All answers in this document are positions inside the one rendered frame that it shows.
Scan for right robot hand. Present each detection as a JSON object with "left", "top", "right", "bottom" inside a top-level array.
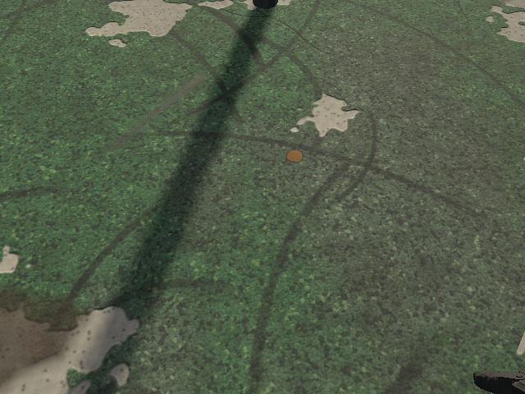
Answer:
[{"left": 473, "top": 370, "right": 525, "bottom": 394}]

